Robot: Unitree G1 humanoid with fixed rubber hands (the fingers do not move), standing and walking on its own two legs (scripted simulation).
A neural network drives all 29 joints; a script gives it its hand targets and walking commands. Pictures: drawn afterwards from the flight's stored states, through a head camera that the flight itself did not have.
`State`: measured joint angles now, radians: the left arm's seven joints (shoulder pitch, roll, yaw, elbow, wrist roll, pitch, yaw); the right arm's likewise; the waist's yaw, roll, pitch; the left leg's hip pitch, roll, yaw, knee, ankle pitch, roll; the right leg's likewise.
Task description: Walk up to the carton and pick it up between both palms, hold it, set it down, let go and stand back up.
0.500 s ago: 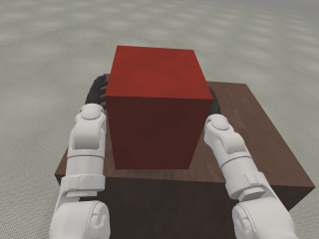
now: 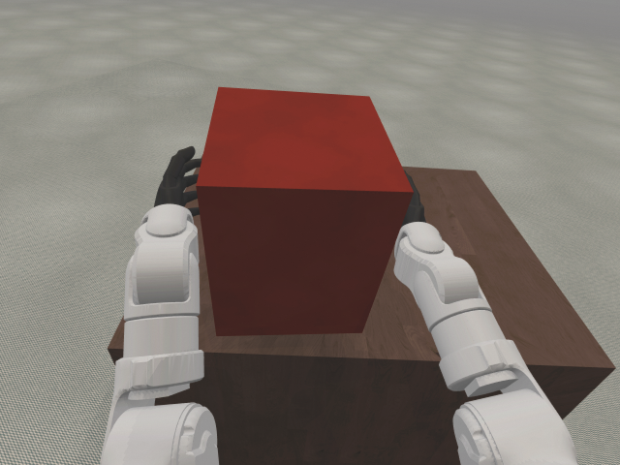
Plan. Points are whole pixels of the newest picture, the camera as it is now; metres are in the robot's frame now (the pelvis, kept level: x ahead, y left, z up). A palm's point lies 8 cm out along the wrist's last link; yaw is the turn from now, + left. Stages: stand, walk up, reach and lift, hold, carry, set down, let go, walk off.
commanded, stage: hold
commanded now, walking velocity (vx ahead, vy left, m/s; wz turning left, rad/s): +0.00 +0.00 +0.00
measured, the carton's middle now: (293, 215) +0.40 +0.01 +0.18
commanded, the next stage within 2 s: none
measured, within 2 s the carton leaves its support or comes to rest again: neither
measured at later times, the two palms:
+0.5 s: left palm (173, 206) +0.36 +0.15 +0.22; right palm (408, 223) +0.36 -0.14 +0.19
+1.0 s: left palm (170, 205) +0.36 +0.15 +0.22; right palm (405, 219) +0.36 -0.14 +0.20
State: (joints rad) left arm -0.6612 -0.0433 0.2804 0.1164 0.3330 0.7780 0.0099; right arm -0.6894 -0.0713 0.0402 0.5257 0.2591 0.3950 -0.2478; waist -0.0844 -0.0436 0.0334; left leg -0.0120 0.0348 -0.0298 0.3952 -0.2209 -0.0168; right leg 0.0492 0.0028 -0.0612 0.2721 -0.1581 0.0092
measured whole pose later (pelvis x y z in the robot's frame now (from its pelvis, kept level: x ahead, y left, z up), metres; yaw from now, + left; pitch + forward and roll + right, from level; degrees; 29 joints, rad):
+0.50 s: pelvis -0.01 -0.01 +0.00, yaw +0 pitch -9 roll -1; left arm -0.72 -0.01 0.31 0.21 0.34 0.76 -0.02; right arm -0.74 -0.06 0.02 0.58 0.23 0.40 -0.26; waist -0.08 -0.05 0.02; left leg -0.03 0.04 -0.04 0.38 -0.19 -0.02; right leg 0.02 0.00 -0.07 0.28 -0.15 0.00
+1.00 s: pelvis +0.00 -0.01 +0.00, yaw +1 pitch -9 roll -1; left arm -0.72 -0.01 0.30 0.18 0.34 0.77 -0.02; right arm -0.74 -0.05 0.02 0.57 0.24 0.40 -0.26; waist -0.08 -0.05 0.02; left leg -0.03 0.03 -0.04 0.38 -0.20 -0.02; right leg 0.03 0.00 -0.07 0.28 -0.16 0.00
